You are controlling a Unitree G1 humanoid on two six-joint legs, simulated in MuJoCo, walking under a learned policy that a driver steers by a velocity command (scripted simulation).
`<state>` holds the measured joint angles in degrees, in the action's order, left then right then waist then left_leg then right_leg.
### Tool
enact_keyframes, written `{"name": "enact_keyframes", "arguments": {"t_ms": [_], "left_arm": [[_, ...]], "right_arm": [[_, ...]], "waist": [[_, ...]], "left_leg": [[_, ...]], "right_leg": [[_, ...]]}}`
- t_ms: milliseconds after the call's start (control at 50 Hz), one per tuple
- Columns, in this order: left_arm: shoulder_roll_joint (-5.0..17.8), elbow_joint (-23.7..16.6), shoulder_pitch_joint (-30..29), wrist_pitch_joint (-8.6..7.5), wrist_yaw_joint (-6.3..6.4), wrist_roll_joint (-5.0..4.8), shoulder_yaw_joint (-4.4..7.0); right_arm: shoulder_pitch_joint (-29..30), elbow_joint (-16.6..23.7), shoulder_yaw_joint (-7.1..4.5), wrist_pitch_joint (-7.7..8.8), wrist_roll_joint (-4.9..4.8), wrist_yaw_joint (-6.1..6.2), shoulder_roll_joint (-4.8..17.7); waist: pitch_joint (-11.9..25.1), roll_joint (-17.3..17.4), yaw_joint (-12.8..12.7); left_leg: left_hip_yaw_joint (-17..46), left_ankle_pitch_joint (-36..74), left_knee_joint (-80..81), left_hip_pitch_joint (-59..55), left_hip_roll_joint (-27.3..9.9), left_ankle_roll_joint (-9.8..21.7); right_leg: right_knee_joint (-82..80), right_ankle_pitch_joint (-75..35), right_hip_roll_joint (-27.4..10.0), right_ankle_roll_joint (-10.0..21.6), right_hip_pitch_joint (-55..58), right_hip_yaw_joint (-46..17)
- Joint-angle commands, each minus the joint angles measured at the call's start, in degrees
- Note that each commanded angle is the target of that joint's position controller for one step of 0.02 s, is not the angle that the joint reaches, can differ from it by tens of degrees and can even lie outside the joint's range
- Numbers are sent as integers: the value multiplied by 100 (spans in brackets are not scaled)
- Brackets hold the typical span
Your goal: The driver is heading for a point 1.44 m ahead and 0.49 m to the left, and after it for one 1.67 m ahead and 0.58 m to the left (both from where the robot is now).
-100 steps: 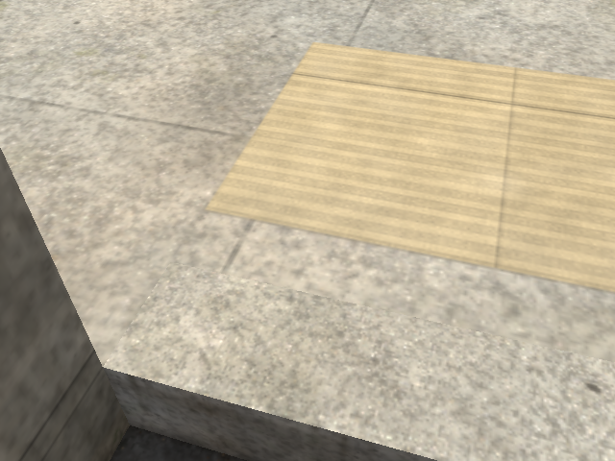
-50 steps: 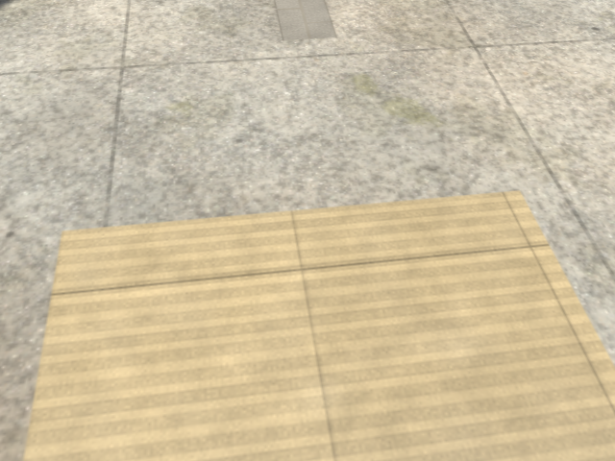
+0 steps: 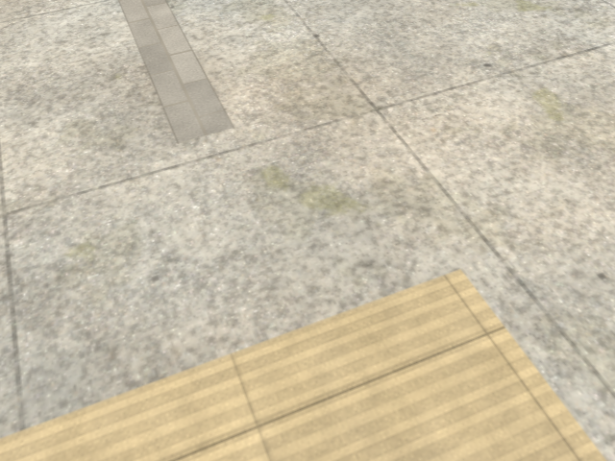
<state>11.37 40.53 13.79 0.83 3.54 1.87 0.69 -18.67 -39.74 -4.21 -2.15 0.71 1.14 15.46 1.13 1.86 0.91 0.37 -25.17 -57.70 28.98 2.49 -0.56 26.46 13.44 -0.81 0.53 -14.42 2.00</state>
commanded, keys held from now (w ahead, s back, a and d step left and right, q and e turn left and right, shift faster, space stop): q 0.70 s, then no key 0.20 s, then w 0.10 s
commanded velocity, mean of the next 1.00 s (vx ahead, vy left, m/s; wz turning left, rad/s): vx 0.02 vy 0.00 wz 0.48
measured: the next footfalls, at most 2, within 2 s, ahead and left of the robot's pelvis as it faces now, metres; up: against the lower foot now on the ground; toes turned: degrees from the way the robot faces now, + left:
left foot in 0.14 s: +0.01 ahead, +0.12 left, +0.00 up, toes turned +5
right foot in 0.58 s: +0.11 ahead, -0.05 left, +0.00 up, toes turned +25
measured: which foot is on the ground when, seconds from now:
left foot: up 0.00-0.12, down 0.14-0.58, up 0.60-0.98, down 1.00-1.00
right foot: down 0.00-0.14, up 0.16-0.56, down 0.58-1.00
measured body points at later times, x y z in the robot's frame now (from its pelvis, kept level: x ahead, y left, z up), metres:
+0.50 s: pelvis +0.00 +0.03 +0.00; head +0.01 +0.04 +0.45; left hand +0.07 +0.33 -0.10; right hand +0.18 -0.21 -0.10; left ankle -0.03 +0.11 -0.74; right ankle +0.06 -0.08 -0.71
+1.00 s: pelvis +0.00 +0.03 -0.01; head +0.00 +0.04 +0.44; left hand -0.03 +0.32 -0.11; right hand +0.25 -0.12 -0.11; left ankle -0.07 +0.11 -0.74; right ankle +0.07 -0.06 -0.74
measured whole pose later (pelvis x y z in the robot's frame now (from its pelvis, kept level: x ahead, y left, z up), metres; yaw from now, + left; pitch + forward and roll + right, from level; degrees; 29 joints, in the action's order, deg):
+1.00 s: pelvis +0.00 +0.03 -0.01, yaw +30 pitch +0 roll -1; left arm 15.0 38.6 16.0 0.5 0.4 1.3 2.0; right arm -12.5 -39.0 -1.7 -2.8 1.2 -0.8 14.3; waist 0.0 -0.2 -1.1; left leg 1.6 -21.2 -29.6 11.4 2.1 2.0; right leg 31.5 16.7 -1.4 1.7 -15.6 4.5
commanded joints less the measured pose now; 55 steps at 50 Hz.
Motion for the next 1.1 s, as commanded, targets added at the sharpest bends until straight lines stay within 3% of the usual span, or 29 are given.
{"name": "enact_keyframes", "arguments": {"t_ms": [20, 80, 120, 140, 160, 180, 220, 240, 300, 380, 420, 500, 540, 560, 580, 600, 620, 640, 660, 740, 840, 900, 960, 980, 1000, 1020, 1040, 1060, 1100], "left_arm": [[755, -439, -254, -84, 79, -12, 217], [1026, -423, -90, -66, 20, 6, 342], [1162, -365, -87, -12, -47, -57, 411], [1107, -282, 215, -3, -101, -17, 431], [579, -629, 249, 20, -156, -14, 281], [743, -767, -482, 124, -69, -7, 268], [799, -660, -538, 138, -137, -106, 284], [828, -648, -486, 110, -168, -123, 290], [861, -503, -303, 159, -161, -6, 299], [855, -559, -605, 213, -167, -66, 269], [807, -647, -665, 183, -186, -51, 229], [884, -615, -596, 50, -176, -136, 240], [836, -571, -238, -18, -140, -157, 223], [871, -597, -107, -67, -105, -143, 209], [1127, -686, -89, -108, -45, -73, 244], [1749, -919, -473, -77, -26, -83, 316], [1549, -926, -200, -87, -35, -68, 321], [1161, -952, -240, -107, -52, -76, 199], [1091, -913, -384, -133, -69, -104, 202], [1005, -952, -418, -188, -78, -48, 203], [1019, -774, -108, -262, -137, -97, 252], [1140, -676, -142, -193, -227, -15, 317], [1246, -495, 124, -60, -321, -67, 375], [1090, -437, 207, -52, -334, -108, 336], [741, -535, 116, -72, -357, -73, 253], [500, -971, -509, -106, -355, -120, 142], [1157, -1103, -1068, -131, -351, -42, 318], [1157, -1014, -880, -168, -432, -114, 354], [1160, -698, -446, -224, -548, -27, 390]], "right_arm": [[88, 442, -23, 30, -57, 2, 217], [268, 607, 23, 102, -74, 11, 222], [-115, 536, 35, 148, -67, -52, 210], [-216, 510, 1, 169, 29, -116, 424], [-102, 707, -195, 207, 44, -106, 1279], [-511, 606, -264, 171, -39, -57, 1392], [-246, 598, -133, 102, -50, -10, 921], [155, 612, -100, 74, -78, 17, 801], [364, 617, -104, 177, -68, 37, 768], [236, 545, -124, 228, -64, 47, 752], [139, 505, -194, 224, -3, 34, 965], [475, 622, -198, 137, 27, -44, 910], [753, 682, -202, 108, -23, -80, 929], [764, 632, -185, 115, -31, -60, 863], [502, 618, -116, 139, -50, -62, 588], [119, 699, -53, 152, -83, -23, 283], [239, 558, -217, 83, 190, -16, 941], [360, 481, -264, 56, 194, -38, 1017], [520, 517, -253, 32, 109, -78, 883], [455, 392, -195, -122, -8, -317, 743], [733, 457, -54, -190, 12, -201, 512], [731, 473, 68, -169, -7, -179, 337], [315, 349, 127, -44, 51, -181, 280], [73, 223, 149, 36, 51, -183, 283], [-317, 149, 120, 125, 119, -176, 528], [-561, 240, -87, 167, 62, -144, 1359], [-562, 164, -87, 188, 108, -99, 1178], [-311, 168, 27, 246, 59, -78, 879], [-75, 156, 79, 390, 6, -60, 692]], "waist": [[229, -1022, 17], [335, -1160, -151], [324, -887, 95], [252, -255, -12], [117, 1589, -227], [-60, 1738, 271], [-195, 657, 106], [-252, 492, -69], [187, 530, -86], [85, 461, 46], [11, 417, 73], [-61, 636, 108], [32, 621, -162], [34, 480, -283], [213, -374, -226], [311, -1772, 70], [336, -1536, -194], [268, -1011, -99], [-20, -613, 4], [164, -868, -36], [149, -980, -169], [142, -1228, -185], [120, -1137, -23], [-15, -822, 106], [-79, 211, 264], [-466, 1692, 573], [-1159, 1082, 679], [-1176, 857, 360], [-866, 600, 103]], "left_leg": [[11, -39, 567, -103, -264, -80], [-244, -98, 1582, -682, -212, 52], [-415, 894, 3082, -1518, -14, 188], [335, 1286, 3723, -1896, -282, 261], [2553, 3086, 3918, -2263, -1838, 761], [3138, 3811, 3981, -2258, -2174, 1559], [2472, 2745, 4008, -2187, -1707, 1584], [2197, 2613, 4016, -2096, -1390, 1366], [1790, 3264, 3902, -2196, -1115, 1275], [2169, 2208, 4001, -2168, -1150, 1393], [2407, 2382, 3887, -2028, -1186, 1441], [2606, 2622, 3521, -1596, -849, 1231], [2748, 2612, 3301, -1223, -648, 973], [2766, 2156, 3145, -864, -465, 728], [2348, 906, 2466, -481, -152, 474], [1047, -1035, 1224, 227, 786, 189], [603, -1179, -81, 299, 605, 79], [621, -843, -601, 273, 392, 30], [591, -379, -885, 217, 306, -50], [389, 205, -1248, 235, 252, -290], [510, 15, 11, -24, 171, -221], [101, -440, 1449, -865, 71, -63], [-342, 424, 3182, -2142, 162, 269], [-273, 599, 3715, -2802, 184, 429], [1158, -521, 4278, -3417, -770, 622], [3356, -2604, 5286, -3047, -2137, 1156], [3549, -2419, 5486, -2368, -2214, 1466], [3148, -2038, 5461, -2372, -1973, 1439], [2249, -830, 5417, -2661, -1521, 1214]], "right_leg": [[-600, -2168, -1283, 1002, 570, -661], [-343, -2022, -1411, 1016, 598, -665], [234, -1863, -1220, 731, 331, -370], [1044, -1056, -894, 368, -64, 4], [2112, 1218, -134, -226, -1465, 531], [2696, 2498, 303, -249, -2229, -2], [3240, 1666, 66, -246, -2324, -446], [3116, 1245, 66, -240, -2236, -436], [3183, 755, 234, -310, -1867, -305], [2690, 616, 233, -293, -1914, -397], [2268, 743, 287, -196, -1659, -468], [1419, 828, 479, -110, -947, -381], [426, 353, 521, -24, -69, -387], [-232, -67, 390, 75, 509, -550], [-809, 60, -550, 267, 1078, -1465], [-1282, -558, -2004, 813, 1232, -3146], [-1019, -1331, -2181, 1340, 870, -3209], [-902, -1529, -1951, 1344, 688, -2723], [-1035, -1176, -1617, 1197, 310, -2152], [-928, -1565, -1085, 1150, 605, -1127], [-966, -1341, -1309, 1294, 900, -1118], [-765, -1306, -1179, 1239, 651, -900], [-750, 982, -1018, 1034, -158, -898], [-570, 1802, -817, 784, -824, -739], [525, 2159, -427, 484, -1744, -315], [1566, 1947, 338, 146, -2949, 439], [2088, 1443, -44, 151, -2998, -196], [2295, 1010, -102, 108, -2923, -303], [2424, 458, -143, 10, -2683, -216]]}}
